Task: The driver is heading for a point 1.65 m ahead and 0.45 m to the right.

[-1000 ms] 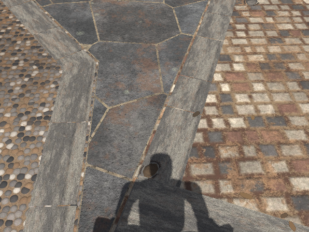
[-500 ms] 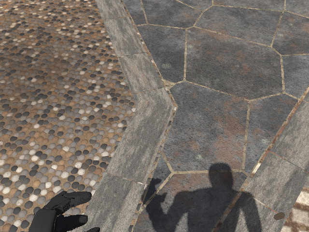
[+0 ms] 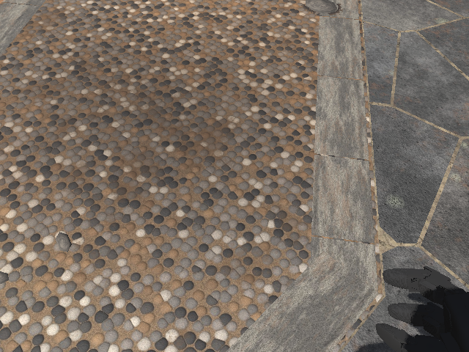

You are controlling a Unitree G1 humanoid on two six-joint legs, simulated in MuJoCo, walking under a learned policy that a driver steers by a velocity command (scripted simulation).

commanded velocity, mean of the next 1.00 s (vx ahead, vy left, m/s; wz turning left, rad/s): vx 1.00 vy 0.00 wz -0.40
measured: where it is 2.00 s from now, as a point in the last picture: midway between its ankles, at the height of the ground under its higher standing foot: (394, 100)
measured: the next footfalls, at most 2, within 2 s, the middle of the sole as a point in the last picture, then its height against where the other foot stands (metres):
left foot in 0.10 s outside the picture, level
right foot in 0.52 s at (348, 329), level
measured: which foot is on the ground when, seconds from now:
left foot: up 0.00-0.08, down 0.10-0.52, up 0.54-0.98, down 1.00-1.00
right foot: down 0.00-0.10, up 0.12-0.50, down 0.52-1.00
